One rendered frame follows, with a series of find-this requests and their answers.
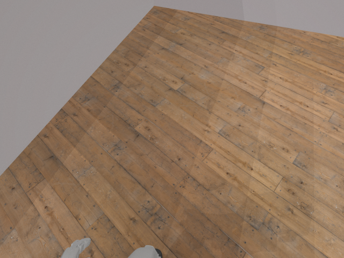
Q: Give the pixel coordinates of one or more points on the left robot thigh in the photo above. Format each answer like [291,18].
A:
[144,252]

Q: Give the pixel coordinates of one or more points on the left robot hand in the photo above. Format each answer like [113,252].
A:
[76,248]

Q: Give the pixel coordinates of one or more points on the left robot shin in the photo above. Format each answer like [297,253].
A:
[148,246]

